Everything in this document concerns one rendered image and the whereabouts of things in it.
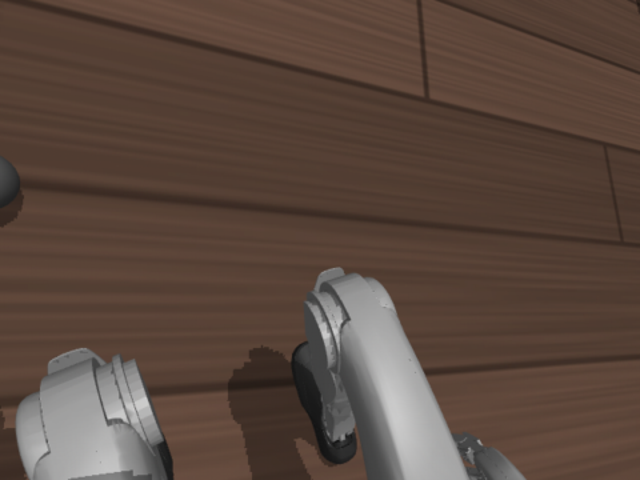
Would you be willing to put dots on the right robot hand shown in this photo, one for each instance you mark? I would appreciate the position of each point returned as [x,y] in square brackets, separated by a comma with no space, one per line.
[490,463]

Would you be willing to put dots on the right robot foot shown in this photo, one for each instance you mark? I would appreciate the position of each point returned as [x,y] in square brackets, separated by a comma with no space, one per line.
[336,452]

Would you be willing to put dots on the ball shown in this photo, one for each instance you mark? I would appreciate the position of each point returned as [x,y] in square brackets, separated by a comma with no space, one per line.
[9,182]

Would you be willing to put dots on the left robot foot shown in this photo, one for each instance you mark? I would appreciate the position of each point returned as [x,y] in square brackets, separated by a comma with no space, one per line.
[166,458]

